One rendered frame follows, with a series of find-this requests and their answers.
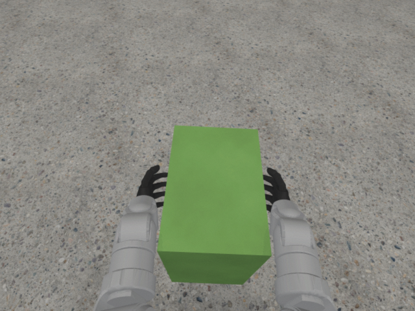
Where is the robot left hand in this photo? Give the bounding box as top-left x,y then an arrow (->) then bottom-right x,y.
136,165 -> 168,208

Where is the left robot forearm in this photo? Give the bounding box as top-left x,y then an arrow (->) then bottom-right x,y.
93,195 -> 159,311

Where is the robot right hand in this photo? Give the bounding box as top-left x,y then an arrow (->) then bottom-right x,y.
263,168 -> 290,212

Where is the carton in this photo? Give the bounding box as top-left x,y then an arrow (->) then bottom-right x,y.
157,125 -> 272,285

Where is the right robot forearm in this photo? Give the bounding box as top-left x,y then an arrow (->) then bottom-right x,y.
269,200 -> 338,311

